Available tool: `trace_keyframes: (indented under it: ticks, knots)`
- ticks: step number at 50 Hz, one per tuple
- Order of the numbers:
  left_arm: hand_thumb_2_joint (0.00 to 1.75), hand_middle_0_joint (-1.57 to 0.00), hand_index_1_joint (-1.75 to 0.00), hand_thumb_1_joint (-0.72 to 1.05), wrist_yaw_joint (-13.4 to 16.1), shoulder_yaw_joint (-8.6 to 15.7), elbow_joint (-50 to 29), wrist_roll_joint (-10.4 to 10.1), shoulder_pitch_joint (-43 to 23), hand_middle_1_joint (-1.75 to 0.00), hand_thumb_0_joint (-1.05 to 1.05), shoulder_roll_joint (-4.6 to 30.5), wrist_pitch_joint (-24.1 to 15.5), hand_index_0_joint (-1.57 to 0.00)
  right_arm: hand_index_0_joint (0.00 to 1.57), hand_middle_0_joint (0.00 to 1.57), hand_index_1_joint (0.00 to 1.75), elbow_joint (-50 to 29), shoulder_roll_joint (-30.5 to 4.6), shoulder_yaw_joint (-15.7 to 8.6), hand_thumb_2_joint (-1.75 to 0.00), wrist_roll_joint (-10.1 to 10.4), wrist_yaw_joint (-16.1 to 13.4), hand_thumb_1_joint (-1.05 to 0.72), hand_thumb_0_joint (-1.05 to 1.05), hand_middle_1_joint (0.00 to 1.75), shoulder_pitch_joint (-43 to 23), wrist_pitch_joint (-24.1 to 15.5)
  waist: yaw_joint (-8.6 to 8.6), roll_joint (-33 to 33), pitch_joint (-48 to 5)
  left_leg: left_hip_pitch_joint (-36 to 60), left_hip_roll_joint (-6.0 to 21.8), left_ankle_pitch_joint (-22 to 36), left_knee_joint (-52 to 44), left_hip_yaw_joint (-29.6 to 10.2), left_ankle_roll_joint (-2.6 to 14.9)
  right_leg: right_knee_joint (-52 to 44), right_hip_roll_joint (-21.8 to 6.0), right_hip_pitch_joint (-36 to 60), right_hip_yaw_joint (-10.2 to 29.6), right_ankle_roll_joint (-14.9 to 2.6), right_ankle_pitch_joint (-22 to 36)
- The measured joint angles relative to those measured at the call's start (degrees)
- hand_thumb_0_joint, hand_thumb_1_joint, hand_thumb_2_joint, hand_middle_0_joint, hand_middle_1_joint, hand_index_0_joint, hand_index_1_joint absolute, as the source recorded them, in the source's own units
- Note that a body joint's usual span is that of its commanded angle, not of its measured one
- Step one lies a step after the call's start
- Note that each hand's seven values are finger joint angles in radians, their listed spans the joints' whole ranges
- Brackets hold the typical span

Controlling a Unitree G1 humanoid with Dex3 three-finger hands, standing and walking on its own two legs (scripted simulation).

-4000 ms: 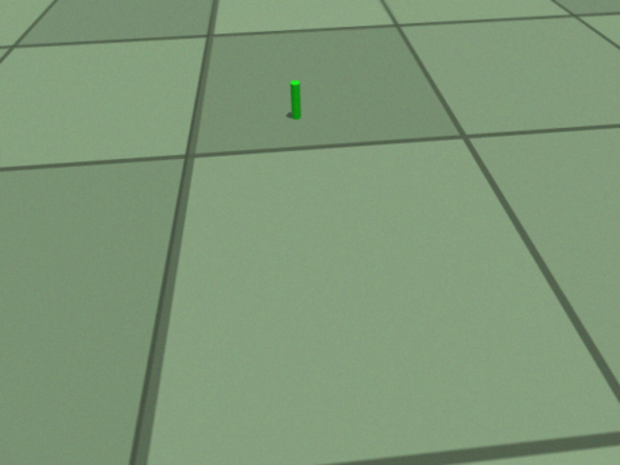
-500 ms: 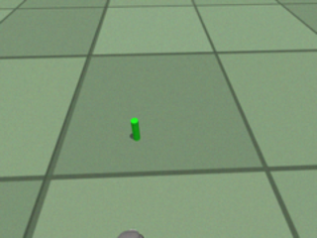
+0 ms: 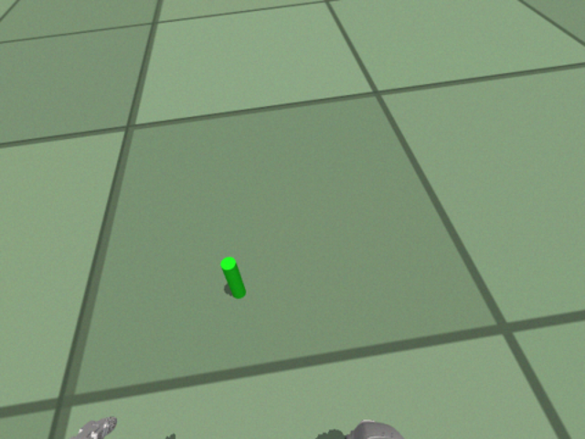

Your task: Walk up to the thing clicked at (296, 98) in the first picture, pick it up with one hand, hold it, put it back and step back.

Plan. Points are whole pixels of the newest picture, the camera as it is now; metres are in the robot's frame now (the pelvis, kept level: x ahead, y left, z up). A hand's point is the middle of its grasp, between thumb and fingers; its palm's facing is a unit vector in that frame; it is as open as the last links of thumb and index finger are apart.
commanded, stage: walk up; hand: left
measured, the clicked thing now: (234, 278) +0.71 +0.26 -0.65
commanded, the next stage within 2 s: none
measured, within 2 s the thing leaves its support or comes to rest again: neither
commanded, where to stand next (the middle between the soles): +0.36 +0.06 m, yaw -1 degrees
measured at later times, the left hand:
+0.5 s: hand (97, 413) +0.19 +0.34 -0.15, palm faces -0.06 -0.93 -0.36, open 7.4 cm
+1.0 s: hand (135, 304) +0.36 +0.31 -0.12, palm faces -0.06 -0.91 -0.41, open 7.4 cm
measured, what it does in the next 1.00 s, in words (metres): walks ahead: left foot, then right foot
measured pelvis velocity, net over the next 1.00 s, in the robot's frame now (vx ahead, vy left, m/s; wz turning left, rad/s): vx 0.26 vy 0.05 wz -0.02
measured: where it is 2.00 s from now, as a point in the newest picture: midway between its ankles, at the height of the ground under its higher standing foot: (293, 399)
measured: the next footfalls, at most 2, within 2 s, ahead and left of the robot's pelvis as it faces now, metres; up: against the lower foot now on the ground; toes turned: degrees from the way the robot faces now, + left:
left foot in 0.38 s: +0.25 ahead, +0.17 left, +0.00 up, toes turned +5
right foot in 0.78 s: +0.36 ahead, -0.08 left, +0.00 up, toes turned -3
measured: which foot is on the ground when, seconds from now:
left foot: up 0.00-0.36, down 0.38-0.80, up 0.82-1.00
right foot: down 0.00-0.40, up 0.42-0.76, down 0.78-1.00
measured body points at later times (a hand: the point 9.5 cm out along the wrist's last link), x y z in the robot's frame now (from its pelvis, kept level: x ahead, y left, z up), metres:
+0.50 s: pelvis +0.15 +0.06 +0.00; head +0.16 +0.08 +0.45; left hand +0.19 +0.39 -0.12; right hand +0.22 -0.27 -0.08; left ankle +0.21 +0.17 -0.72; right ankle +0.13 -0.09 -0.66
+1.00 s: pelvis +0.26 +0.05 +0.01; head +0.29 +0.02 +0.45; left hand +0.37 +0.36 -0.09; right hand +0.32 -0.27 -0.13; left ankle +0.31 +0.18 -0.69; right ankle +0.32 -0.08 -0.72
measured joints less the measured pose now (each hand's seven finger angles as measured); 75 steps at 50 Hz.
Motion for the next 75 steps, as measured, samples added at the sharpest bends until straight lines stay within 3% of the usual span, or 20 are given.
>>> trace_keyframes:
  ticks: [3, 5, 10, 16, 19, 20, 22, 26, 31, 37, 39, 41, 44, 47, 51, 55, 58, 62, 65, 75]
  knots:
    - [0.90, -0.20, -0.30, 0.90, 0.61, -0.60, -1.16, -0.83, 0.22, -0.30, 0.00, -0.83, -0.55, -0.20, 0.20, 0.21, 0.30, 0.90, -0.05, 0.47, -0.90, 0.05, -0.20, -0.91, 0.01, 0.30, -1.75, 0.88, 1.15, 0.68, 0.51, -7.46, -1.63, 0.41, 14.09, -3.09, 0.39, -0.65, -0.01, 2.50, 0.13, -0.29, -1.60]
    - [0.90, -0.20, -0.30, 0.90, 0.86, -0.94, -1.57, -1.01, 1.03, -0.30, 0.00, -1.31, -0.55, -0.20, 0.20, 0.21, 0.30, 0.94, -0.30, 0.47, -0.90, 0.15, 0.06, -0.91, 0.01, 0.30, -2.65, 0.87, 1.58, 1.35, 0.31, -11.44, -1.08, 2.79, 15.66, -3.78, 0.20, -3.27, 0.12, 4.89, -0.04, -0.20, -1.30]
    - [0.90, -0.20, -0.30, 0.90, 0.83, -1.03, -2.02, -0.55, 3.95, -0.30, 0.00, -0.98, -0.45, -0.21, 0.20, 0.21, 0.30, 0.48, -0.54, -0.32, -0.90, -0.57, 1.30, -0.91, 0.01, 0.30, -4.12, 0.95, 2.47, 1.71, -0.69, -17.24, 1.64, 8.76, 7.57, -4.28, -1.41, -7.72, 0.53, 9.29, -0.27, -0.07, -1.55]
    - [0.90, -0.20, -0.30, 0.90, 0.49, -0.41, -1.69, -0.04, 6.81, -0.30, 0.00, 1.19, 0.27, -0.21, 0.20, 0.21, 0.30, 1.15, -0.54, -1.14, -0.90, -1.10, 2.46, -0.91, 0.01, 0.30, -4.86, 0.87, 3.55, 0.07, -1.82, -15.79, 2.86, 13.41, -6.43, -3.13, -2.06, -6.39, 0.14, 11.68, -0.58, 0.98, -5.80]
    - [0.90, -0.20, -0.30, 0.90, 0.53, -0.28, -1.00, 0.23, 8.09, -0.30, 0.00, 2.45, 1.06, -0.21, 0.20, 0.21, 0.30, 1.03, -0.84, -1.52, -0.90, -1.22, 2.32, -0.91, 0.01, 0.30, -4.26, -0.20, 3.42, -1.52, -2.87, -11.71, 1.50, 14.47, -10.51, -1.84, -1.49, -0.87, -1.22, 11.03, -0.16, 1.46, -10.91]
    - [0.90, -0.20, -0.30, 0.90, 0.74, -0.16, -0.55, 0.26, 8.14, -0.30, 0.00, 2.92, 1.43, -0.21, 0.20, 0.21, 0.30, 0.94, -0.59, -1.70, -0.90, -1.33, 1.96, -0.91, 0.01, 0.30, -4.39, -0.77, 3.26, -3.10, -2.62, -11.43, 0.38, 14.98, -9.38, -0.87, -1.38, 3.54, -2.53, 9.63, 0.95, 0.35, -12.59]
    - [0.90, -0.20, -0.30, 0.90, 1.40, -0.20, 0.94, -0.03, 7.46, -0.30, 0.01, 2.90, 2.41, -0.20, 0.20, 0.21, 0.30, 0.14, -0.14, -1.62, -0.90, -1.10, 1.34, -0.91, 0.01, 0.30, -4.37, -1.58, 2.47, -4.27, -2.11, -11.19, -0.26, 12.81, -7.05, 0.04, -0.93, 15.33, -1.29, 4.77, 4.36, -0.66, -15.09]
    - [0.90, -0.20, -0.30, 0.91, 1.45, -0.73, 1.92, -0.60, 5.82, -0.30, 0.01, 3.15, 2.41, -0.20, 0.20, 0.21, 0.30, -0.61, 1.39, -0.41, -0.90, -0.35, 0.49, -0.91, 0.01, 0.30, -3.25, -1.84, 1.34, -5.93, -0.88, -6.83, -0.87, 12.52, -10.92, 1.01, -0.20, 24.84, -0.04, -3.25, 5.42, -0.72, -11.94]
    - [0.90, -0.20, -0.30, 0.91, 0.26, -0.59, 1.37, -0.25, 4.54, -0.30, 0.01, 2.22, 2.37, -0.20, 0.20, 0.21, 0.30, -0.66, 1.38, 0.29, -0.90, -0.50, 0.32, -0.91, 0.01, 0.30, -1.14, -1.56, 0.64, -5.47, -0.30, -2.13, -1.40, 12.02, -15.15, 1.88, 0.40, 16.44, -2.20, -6.80, 3.49, 1.02, -8.12]
    - [0.90, -0.20, -0.30, 0.90, 0.12, -0.45, 1.22, 0.13, 2.84, -0.30, 0.01, 1.08, 2.21, -0.20, 0.20, 0.21, 0.30, -0.48, 0.25, 0.36, -0.90, -0.41, 0.16, -0.90, 0.01, 0.30, 0.32, -0.49, -0.31, -2.95, -0.40, 0.06, -1.13, 8.01, -13.53, 2.07, -0.76, 3.11, -2.12, -3.54, 2.19, 1.02, -2.50]
    - [0.90, -0.20, -0.30, 0.90, 0.70, -0.37, 0.89, 0.20, 2.43, -0.30, 0.00, 1.24, 1.45, -0.20, 0.20, 0.21, 0.30, -0.45, 0.20, 0.55, -0.90, -0.07, -0.14, -0.90, 0.01, 0.30, 0.58, 0.14, -0.29, -2.38, -0.55, -0.65, -0.75, 4.89, -9.58, 1.77, -1.55, -2.12, -0.92, 0.02, 1.80, 0.48, 0.63]
    - [0.90, -0.20, -0.30, 0.90, 1.58, -0.16, 0.63, 0.31, 1.29, -0.30, 0.00, 0.45, 0.70, -0.20, 0.20, 0.21, 0.30, 0.25, 0.16, 0.75, -0.90, 0.36, -0.78, -0.90, 0.01, 0.30, -0.53, 0.91, 0.16, -0.52, 0.29, -3.34, 0.15, 1.61, -1.64, -0.20, -0.74, -0.48, 0.41, 0.37, 1.19, 0.60, 0.34]
    - [0.90, -0.20, -0.30, 0.90, 1.89, -1.03, -0.50, -0.37, 0.08, -0.30, 0.00, -0.64, 0.60, -0.20, 0.20, 0.21, 0.30, 0.94, 0.53, 1.22, -0.90, 0.34, -1.42, -0.91, 0.01, 0.30, -2.66, 1.95, 1.06, 0.14, 1.13, -8.74, -1.86, -3.60, 9.91, -2.66, -0.11, 0.42, 0.08, 1.22, 1.36, 0.21, -1.50]
    - [0.90, -0.20, -0.30, 0.90, 2.20, -1.95, -1.20, -0.31, -0.27, -0.30, 0.00, -1.30, 0.93, -0.20, 0.20, 0.21, 0.30, 1.31, 0.52, 1.30, -0.90, 0.41, -1.36, -0.91, 0.01, 0.30, -4.32, 1.89, 1.66, 0.80, 0.96, -12.46, -1.39, -1.36, 10.76, -3.10, -0.37, -1.39, -0.06, 2.56, 1.28, 0.40, -1.31]
    - [0.90, -0.20, -0.30, 0.90, 2.44, -2.30, -0.90, 0.21, -0.72, -0.30, 0.00, -0.99, 1.79, -0.21, 0.20, 0.21, 0.30, 2.40, 0.73, 1.21, -0.90, 0.16, -1.21, -0.91, 0.01, 0.30, -5.88, 1.62, 2.41, 0.37, 0.36, -12.65, -0.30, 2.71, 1.52, -3.30, -1.16, -0.90, -0.14, 2.76, 1.39, 1.00, -2.31]
    - [0.90, -0.20, -0.30, 0.90, 2.68, -2.34, 0.98, -0.53, -1.98, -0.30, 0.00, -0.16, 3.56, -0.21, 0.20, 0.21, 0.30, 4.94, 1.37, 0.92, -0.90, -0.31, -1.89, -0.91, 0.01, 0.30, -7.27, 1.17, 2.40, -2.04, 0.07, -9.31, -1.52, 12.02, -7.28, -2.46, -1.74, 4.49, -1.63, 1.47, 2.08, 2.38, -5.91]
    - [0.90, -0.20, -0.30, 0.90, 2.85, -2.46, 3.52, -1.24, -3.01, -0.30, 0.00, -0.52, 4.85, -0.20, 0.20, 0.21, 0.30, 6.61, 2.06, 1.61, -0.90, -0.30, -1.86, -0.91, 0.01, 0.30, -8.38, 1.29, 2.20, -2.99, -0.48, -9.15, -1.55, 10.75, -6.67, -2.41, -1.62, 4.62, -0.73, 2.06, 3.23, 1.45, -9.92]
    - [0.90, -0.20, -0.30, 0.90, 2.57, -2.77, 6.69, -1.23, -3.63, -0.30, 0.00, -0.67, 4.62, -0.20, 0.20, 0.21, 0.30, 8.48, 3.01, 2.82, -0.90, -0.02, -1.68, -0.91, 0.01, 0.30, -10.38, 1.54, 2.21, -3.68, -0.75, -7.92, -1.21, 11.11, -8.64, -2.86, -1.76, -0.97, -0.05, 4.79, 3.09, 2.18, -3.74]
    - [0.90, -0.20, -0.30, 0.90, 2.38, -3.15, 9.14, -1.22, -3.81, -0.30, 0.00, -0.95, 4.58, -0.20, 0.20, 0.21, 0.30, 9.75, 3.58, 3.36, -0.90, 0.14, -1.62, -0.91, 0.01, 0.30, -11.97, 1.54, 2.43, -3.77, -1.11, -6.51, -1.21, 11.88, -10.97, -2.98, -1.83, -3.67, -0.04, 6.45, 2.87, 3.13, -3.13]
    - [0.90, -0.20, -0.30, 0.90, 2.31, -3.60, 14.76, -1.22, -5.59, -0.30, 0.00, -1.98, 4.11, -0.20, 0.20, 0.21, 0.30, 12.97, 3.93, 3.57, -0.90, 0.78, -1.68, -0.91, 0.01, 0.30, -17.67, 1.38, 3.27, -2.25, -1.30, -2.14, -1.55, 15.17, -18.83, -3.34, -2.12, -11.27, -0.21, 10.92, 2.20, 3.40, -0.27]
